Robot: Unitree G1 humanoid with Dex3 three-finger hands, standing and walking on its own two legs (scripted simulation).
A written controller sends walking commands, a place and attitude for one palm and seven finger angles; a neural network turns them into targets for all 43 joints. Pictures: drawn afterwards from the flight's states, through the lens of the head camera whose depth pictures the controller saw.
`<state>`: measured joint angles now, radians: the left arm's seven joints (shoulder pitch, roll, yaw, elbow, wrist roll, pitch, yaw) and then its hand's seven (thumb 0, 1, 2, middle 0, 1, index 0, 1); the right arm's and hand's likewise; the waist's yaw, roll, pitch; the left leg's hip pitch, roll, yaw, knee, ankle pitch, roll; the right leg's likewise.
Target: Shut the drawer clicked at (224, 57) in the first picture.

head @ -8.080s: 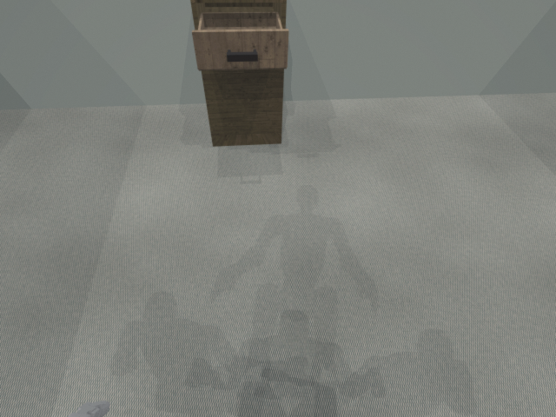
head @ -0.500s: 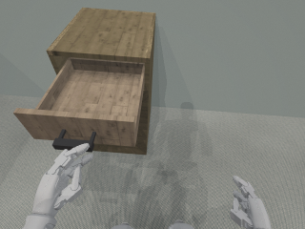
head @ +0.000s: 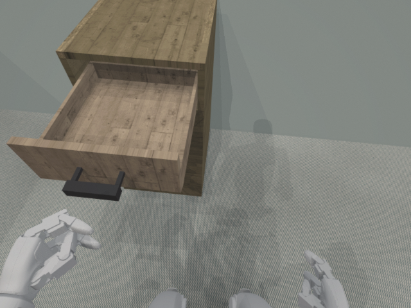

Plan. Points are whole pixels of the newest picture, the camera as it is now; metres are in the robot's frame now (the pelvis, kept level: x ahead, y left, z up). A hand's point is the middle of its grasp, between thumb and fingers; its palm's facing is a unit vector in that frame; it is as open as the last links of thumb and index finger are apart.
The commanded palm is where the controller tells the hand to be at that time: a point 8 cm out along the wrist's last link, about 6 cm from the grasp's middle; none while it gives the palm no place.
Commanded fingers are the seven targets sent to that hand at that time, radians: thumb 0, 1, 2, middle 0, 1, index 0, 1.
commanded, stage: raise the hand and make a fist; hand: left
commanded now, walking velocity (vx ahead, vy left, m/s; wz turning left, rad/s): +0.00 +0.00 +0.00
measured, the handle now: (96, 181) +0.37 +0.26 -0.01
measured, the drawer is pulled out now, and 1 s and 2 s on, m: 0.30 0.30 0.30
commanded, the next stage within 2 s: bring the fist close to the handle in 1.06 s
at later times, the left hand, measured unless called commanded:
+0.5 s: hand (54, 260) +0.19 +0.24 +0.07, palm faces -0.01 -1.00 -0.06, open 3.2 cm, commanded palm +0.15 +0.30 +0.08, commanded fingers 0.00 0.90 0.90 -1.40 -1.60 -1.40 -1.60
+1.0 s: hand (49, 258) +0.19 +0.25 +0.08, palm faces -0.01 -1.00 -0.07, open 3.3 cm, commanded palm +0.15 +0.30 +0.09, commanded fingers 0.00 0.90 0.90 -1.40 -1.60 -1.40 -1.60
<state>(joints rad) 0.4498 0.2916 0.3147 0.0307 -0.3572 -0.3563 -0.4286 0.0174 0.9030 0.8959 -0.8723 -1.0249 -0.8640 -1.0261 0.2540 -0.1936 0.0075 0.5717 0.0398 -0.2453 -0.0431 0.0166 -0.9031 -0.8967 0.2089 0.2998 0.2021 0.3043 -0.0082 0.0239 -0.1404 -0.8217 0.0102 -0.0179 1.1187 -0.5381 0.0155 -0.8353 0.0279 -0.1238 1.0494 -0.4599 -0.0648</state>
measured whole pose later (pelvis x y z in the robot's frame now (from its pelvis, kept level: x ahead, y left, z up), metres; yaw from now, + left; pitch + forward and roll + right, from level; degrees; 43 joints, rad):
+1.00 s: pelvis +0.01 +0.03 +0.02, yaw +0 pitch +11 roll -4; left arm 0.58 0.29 0.26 -0.15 -0.32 -0.32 -0.35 0.02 0.90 0.90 -1.40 -1.60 -1.39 -1.60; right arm 0.27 -0.23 0.01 0.51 0.04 -0.25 -0.03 0.02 -0.90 -0.90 0.21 0.30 0.20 0.30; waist 0.00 0.02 -0.15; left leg -0.72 -0.01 -0.01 1.05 -0.53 0.06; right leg -0.71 0.01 -0.11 0.95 -0.44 -0.02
